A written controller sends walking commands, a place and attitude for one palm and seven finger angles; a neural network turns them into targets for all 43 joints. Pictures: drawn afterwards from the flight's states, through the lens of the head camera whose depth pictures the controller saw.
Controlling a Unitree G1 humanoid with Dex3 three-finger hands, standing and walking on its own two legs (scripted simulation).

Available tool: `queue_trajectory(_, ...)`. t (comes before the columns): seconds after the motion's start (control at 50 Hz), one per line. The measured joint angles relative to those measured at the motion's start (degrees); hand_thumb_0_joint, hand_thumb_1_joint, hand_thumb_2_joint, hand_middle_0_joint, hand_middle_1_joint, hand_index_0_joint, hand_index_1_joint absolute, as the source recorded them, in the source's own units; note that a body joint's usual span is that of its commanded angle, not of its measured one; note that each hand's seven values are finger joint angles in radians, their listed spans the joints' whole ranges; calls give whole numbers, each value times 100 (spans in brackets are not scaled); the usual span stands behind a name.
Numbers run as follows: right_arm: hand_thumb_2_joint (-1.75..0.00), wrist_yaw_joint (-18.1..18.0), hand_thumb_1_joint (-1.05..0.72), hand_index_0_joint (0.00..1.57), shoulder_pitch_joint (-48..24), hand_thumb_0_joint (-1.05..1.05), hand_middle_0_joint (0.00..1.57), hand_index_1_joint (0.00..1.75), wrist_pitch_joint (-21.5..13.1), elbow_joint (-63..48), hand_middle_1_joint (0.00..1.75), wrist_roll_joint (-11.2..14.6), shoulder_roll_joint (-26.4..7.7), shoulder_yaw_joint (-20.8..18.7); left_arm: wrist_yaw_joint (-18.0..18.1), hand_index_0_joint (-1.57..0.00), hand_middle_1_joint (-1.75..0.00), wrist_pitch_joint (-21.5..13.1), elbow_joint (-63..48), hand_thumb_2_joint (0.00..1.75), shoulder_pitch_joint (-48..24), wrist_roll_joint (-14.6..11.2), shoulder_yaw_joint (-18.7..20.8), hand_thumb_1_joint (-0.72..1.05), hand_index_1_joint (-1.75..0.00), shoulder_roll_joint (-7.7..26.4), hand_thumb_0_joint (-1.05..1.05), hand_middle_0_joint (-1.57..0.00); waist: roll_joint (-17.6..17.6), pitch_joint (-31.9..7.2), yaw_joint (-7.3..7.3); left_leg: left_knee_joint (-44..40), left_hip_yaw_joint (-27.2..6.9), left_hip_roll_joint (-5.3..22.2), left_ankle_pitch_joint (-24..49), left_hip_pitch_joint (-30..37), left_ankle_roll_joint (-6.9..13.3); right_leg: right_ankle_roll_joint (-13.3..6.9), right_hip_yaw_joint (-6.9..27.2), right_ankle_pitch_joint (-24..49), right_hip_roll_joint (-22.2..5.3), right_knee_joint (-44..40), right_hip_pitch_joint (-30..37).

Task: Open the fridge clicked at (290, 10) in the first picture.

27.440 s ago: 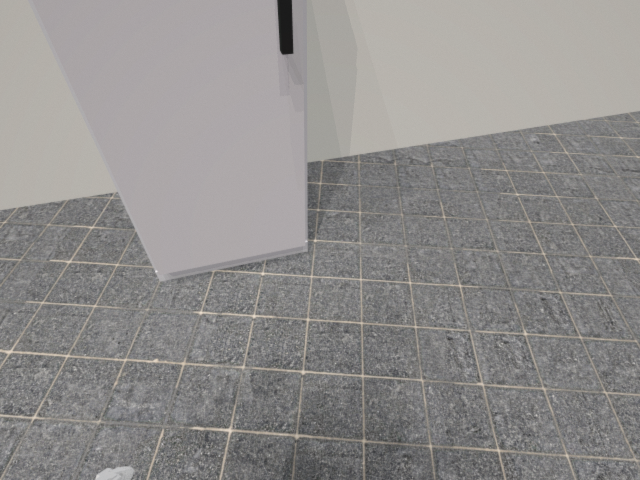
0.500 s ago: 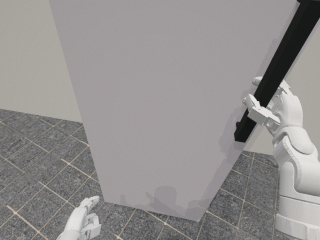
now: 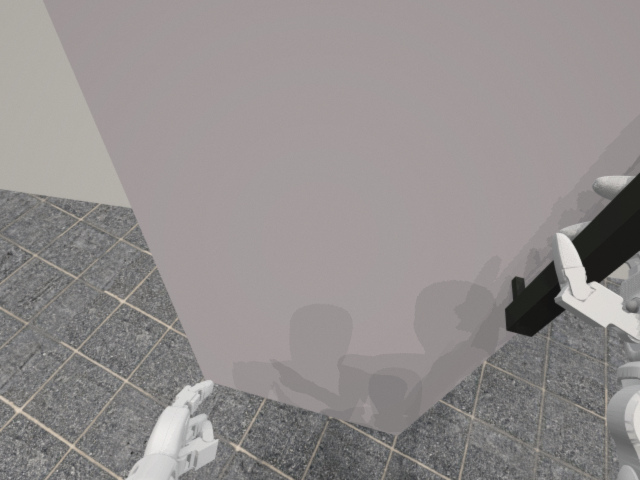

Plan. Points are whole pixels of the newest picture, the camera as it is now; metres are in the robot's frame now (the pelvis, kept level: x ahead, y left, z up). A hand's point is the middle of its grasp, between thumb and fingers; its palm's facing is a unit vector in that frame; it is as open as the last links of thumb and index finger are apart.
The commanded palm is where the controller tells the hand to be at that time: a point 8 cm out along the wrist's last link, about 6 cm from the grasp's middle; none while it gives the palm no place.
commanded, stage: walk backward, drawing the door open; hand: right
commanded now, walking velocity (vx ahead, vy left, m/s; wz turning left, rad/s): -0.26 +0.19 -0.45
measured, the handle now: (618, 205) +0.31 -0.19 +0.26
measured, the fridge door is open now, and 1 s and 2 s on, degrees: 8 34 77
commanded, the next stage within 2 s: stop walking and hold the door back in 1.74 s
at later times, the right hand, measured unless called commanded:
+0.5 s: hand (575, 352) +0.20 -0.15 +0.22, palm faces +0.35 +0.89 -0.28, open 8.1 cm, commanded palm +0.15 -0.19 +0.23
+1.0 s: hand out of the picture +0.07 -0.05 +0.21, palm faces +0.60 +0.76 -0.24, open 8.3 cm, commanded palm +0.01 -0.08 +0.22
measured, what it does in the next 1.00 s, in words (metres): steps to the left, turning right: right foot, then left foot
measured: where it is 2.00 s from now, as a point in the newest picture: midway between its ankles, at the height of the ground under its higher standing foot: outside the picture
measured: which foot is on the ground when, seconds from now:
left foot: down 0.00-0.36, up 0.38-0.62, down 0.64-0.90, up 0.92-1.00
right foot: up 0.00-0.32, down 0.34-0.64, up 0.66-0.88, down 0.90-1.00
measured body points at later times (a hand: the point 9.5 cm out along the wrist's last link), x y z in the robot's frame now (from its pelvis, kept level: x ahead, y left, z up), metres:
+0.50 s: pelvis -0.05 +0.04 +0.00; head +0.00 +0.05 +0.44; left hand +0.17 +0.20 -0.10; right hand +0.18 -0.20 +0.23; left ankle -0.02 +0.13 -0.69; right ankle -0.04 -0.11 -0.74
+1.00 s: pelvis -0.11 +0.21 -0.01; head -0.07 +0.19 +0.44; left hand +0.15 +0.32 -0.10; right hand +0.03 -0.09 +0.23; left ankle -0.02 +0.25 -0.69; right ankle -0.17 +0.09 -0.74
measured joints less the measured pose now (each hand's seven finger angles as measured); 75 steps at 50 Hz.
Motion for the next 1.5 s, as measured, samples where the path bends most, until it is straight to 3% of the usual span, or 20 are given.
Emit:
queue_trajectory(0.12, -80, -111, -49, 14, 57, -16, 45, 128, -394, -145, 140, -156, 146, 34, 185, -20, -30, -148, 202, 90, -118, 79, 24, 91, -30, 79, 1, -20, -18, 328, 44, -178, 324, 97, -325, 55, 186, 49, -446, -326, -26, 1338, -1368)
queue_trajectory(0.32, -72, -287, -48, 18, -3, -20, 46, 125, -418, -498, 140, -474, 52, 602, 232, -20, -30, -320, 206, 90, -212, 61, 87, 91, -30, 134, 1, -20, 146, 272, 54, 59, 725, 103, -414, -63, 244, -6, -887, 527, -220, -664, -816)
queue_trajectory(0.36, -68, -340, -49, 17, -46, -22, 46, 121, -338, -513, 140, -541, 33, 692, 227, -20, -30, -378, 128, 90, -223, 38, 110, 91, -30, 159, 1, -20, 50, 144, 92, 380, 780, 92, -525, -264, 174, -43, -808, 821, -249, -1290, -486)
queue_trajectory(0.38, -66, -357, -50, 17, -118, -23, 46, 119, -332, -446, 140, -538, 1, 715, 234, -20, -30, -411, 121, 90, -254, 22, 139, 91, -30, 127, 1, -20, 47, 127, 132, 733, 645, 112, -623, -426, -48, -44, -776, 601, -210, -1417, -435)
queue_trajectory(0.42, -65, -338, -51, 16, -302, -23, 46, 118, -442, -151, 140, -515, -29, 754, 206, -20, -30, -464, 182, 90, -312, 37, 168, 91, -30, 2, 1, -20, 56, 196, 186, 1796, 73, 5, -1415, -744, -359, -32, -654, 596, -136, -1556, -380)
queue_trajectory(0.48, -67, -227, -51, 15, -543, -20, 45, 120, -479, 147, 140, -497, -5, 808, 98, -20, -30, -574, 326, 90, -335, 45, 90, 91, -30, -179, 1, -20, -51, 292, 236, 2540, -360, -217, -1731, -962, -497, 89, -266, 1025, -226, -1908, -344)
queue_trajectory(0.62, -76, -25, -49, 14, -1001, -18, 46, 124, -400, 452, 140, -305, -51, 704, -35, -20, -30, -707, 515, 90, -323, -22, -28, 90, -30, -412, 1, -20, -68, 279, -28, 483, -726, -76, -877, -75, -591, 506, 392, 1385, -488, -2009, -672)
queue_trajectory(0.66, -77, -35, -49, 13, -1024, -19, 47, 125, -432, 506, 140, -286, 11, 566, -30, -20, -30, -685, 579, 90, -443, -53, -31, 90, -30, -331, 1, -21, -181, 341, -83, 74, -581, -163, -161, 58, -464, 402, 497, 1076, -586, -1622, -894)
queue_trajectory(0.72, -79, -46, -49, 13, -901, -17, 47, 126, -469, 461, 140, -287, 76, 539, 57, -20, -30, -629, 682, 90, -540, -101, 62, 90, -30, -172, 1, -21, -44, 377, -17, 44, -398, -48, -171, -26, -251, 147, 197, -332, -246, 278, -1486)
queue_trajectory(0.76, -79, -40, -50, 13, -761, -16, 47, 128, -484, 311, 140, -324, 114, 553, 142, -20, -30, -586, 638, 90, -510, -67, 119, 90, -30, -82, 1, -21, 150, 381, 38, -68, -304, 74, -99, -44, -182, 136, -210, -541, -117, 1057, -1591)
queue_trajectory(0.88, -69, -58, -51, 14, -680, -19, 46, 122, -345, -76, 140, -607, 170, 813, 313, -20, -30, -621, 366, 90, -206, 42, 303, 91, -30, 179, 1, -20, 301, 203, 259, 103, 322, 245, -43, -394, -40, 106, -1019, -73, -198, -598, -585)
queue_trajectory(0.94, -65, -68, -52, 13, -886, -22, 46, 114, -309, -14, 140, -596, 108, 873, 330, -20, -30, -714, 318, 90, -127, 54, 439, 91, -30, 174, 1, -20, 240, 190, 280, 1375, 147, 176, -940, -1015, -347, -183, -836, 362, -189, -1305, -284)
queue_trajectory(1.04, -68, 120, -53, 10, -1034, -19, 46, 116, -617, 517, 139, -529, 130, 821, 108, -20, -30, -808, 634, 90, -53, 45, 303, 91, -30, -153, 1, -20, 95, 473, 214, 2975, -403, -194, -1463, -1531, -682, 212, -166, 889, -449, -1847, -136)
queue_trajectory(1.14, -75, 166, -52, 9, -1070, -18, 46, 119, -643, 690, 140, -343, 147, 650, 14, -20, -30, -817, 724, 90, -21, -70, 207, 90, -30, -268, 1, -20, -181, 493, -36, 1429, -631, -19, -1049, -757, -718, 520, 386, 1157, -839, -1932, -336)
queue_trajectory(1.2, -78, 98, -50, 8, -1055, -21, 46, 120, -577, 661, 140, -280, 24, 345, 21, -20, -30, -732, 741, 90, -131, -129, 155, 90, -30, -309, 1, -21, -58, 362, -148, 368, -571, 165, -187, -193, -659, 382, 483, 455, -844, -1150, -845)
queue_trajectory(1.24, -79, 78, -50, 8, -1004, -21, 46, 121, -591, 574, 140, -307, 109, 204, 88, -20, -30, -699, 858, 90, -389, -145, 204, 90, -30, -194, 1, -21, -52, 510, -40, 653, -356, 204, -103, -310, -504, 217, 384, -488, -638, 509, -1418)
queue_trajectory(1.3, -78, 69, -49, 9, -751, -20, 45, 122, -599, 352, 140, -375, 171, 252, 184, -20, -30, -604, 881, 90, -490, -119, 329, 90, -30, -34, 1, -21, 139, 570, 75, 494, -61, 379, -172, -203, -342, 196, -289, -801, -368, 2073, -1770)
queue_trajectory(1.38, -73, 107, -49, 11, -497, -19, 44, 120, -559, 13, 141, -523, 155, 494, 306, -20, -30, -619, 665, 90, -289, -73, 411, 91, -30, 110, 1, -20, 424, 463, 162, 123, 428, 545, 57, -109, -200, 155, -1175, -972, -271, 1083, -1154)
queue_trajectory(1.44, -68, 92, -50, 11, -420, -22, 43, 115, -395, -274, 141, -610, 91, 669, 342, -20, -30, -753, 385, 90, -45, -37, 432, 91, -30, 257, 1, -20, 378, 153, 151, 441, 747, 504, -55, -502, -136, 30, -1347, -405, -284, -806, -337)
queue_trajectory(1.5, -65, 87, -52, 9, -592, -25, 44, 108, -613, -48, 140, -598, 22, 654, 353, -20, -30, -842, 364, 90, -77, 26, 506, 91, -30, 153, 1, -20, 339, 325, 113, 2110, 159, 258, -1347, -1146, -536, -224, -1023, 321, -335, -960, -328)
